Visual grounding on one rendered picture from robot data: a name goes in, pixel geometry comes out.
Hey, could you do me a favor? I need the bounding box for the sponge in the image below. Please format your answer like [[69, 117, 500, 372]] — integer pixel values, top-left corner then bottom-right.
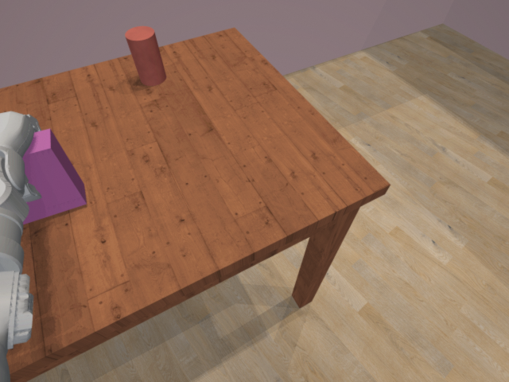
[[22, 129, 87, 224]]

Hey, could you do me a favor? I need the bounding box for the robot left hand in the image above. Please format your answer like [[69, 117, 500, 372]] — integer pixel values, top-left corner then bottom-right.
[[0, 111, 41, 202]]

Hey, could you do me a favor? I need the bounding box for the robot left upper arm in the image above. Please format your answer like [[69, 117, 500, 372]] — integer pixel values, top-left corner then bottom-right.
[[0, 271, 33, 382]]

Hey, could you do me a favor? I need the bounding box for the table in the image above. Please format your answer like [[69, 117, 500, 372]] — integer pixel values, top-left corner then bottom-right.
[[0, 28, 390, 382]]

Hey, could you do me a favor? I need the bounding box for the left robot forearm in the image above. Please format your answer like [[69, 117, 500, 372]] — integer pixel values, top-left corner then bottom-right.
[[0, 146, 29, 275]]

